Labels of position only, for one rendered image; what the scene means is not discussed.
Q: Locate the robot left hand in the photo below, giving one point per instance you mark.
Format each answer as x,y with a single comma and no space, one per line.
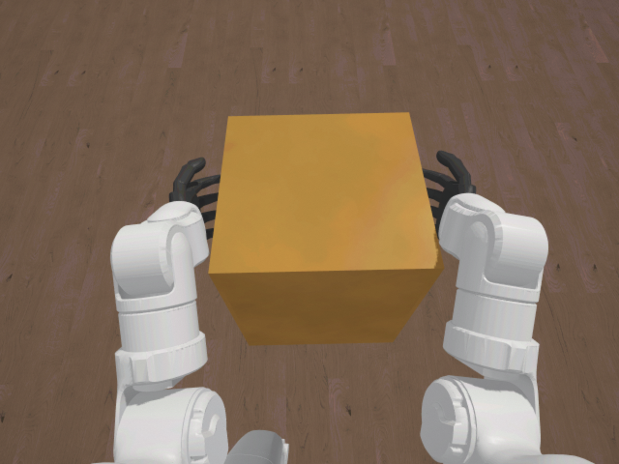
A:
185,190

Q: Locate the robot right forearm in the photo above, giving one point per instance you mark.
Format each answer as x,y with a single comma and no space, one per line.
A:
501,263

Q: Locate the robot right hand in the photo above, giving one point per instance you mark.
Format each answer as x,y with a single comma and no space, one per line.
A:
452,187

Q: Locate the robot left upper arm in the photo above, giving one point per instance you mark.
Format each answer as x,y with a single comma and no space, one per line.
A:
178,426

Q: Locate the robot right upper arm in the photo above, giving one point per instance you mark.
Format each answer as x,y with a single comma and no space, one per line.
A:
479,421

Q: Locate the robot left forearm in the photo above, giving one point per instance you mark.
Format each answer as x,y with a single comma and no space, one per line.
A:
153,274

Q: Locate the left robot thigh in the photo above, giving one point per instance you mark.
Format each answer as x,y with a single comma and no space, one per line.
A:
259,447

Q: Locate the carton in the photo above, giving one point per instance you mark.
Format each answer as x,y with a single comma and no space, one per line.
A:
323,231

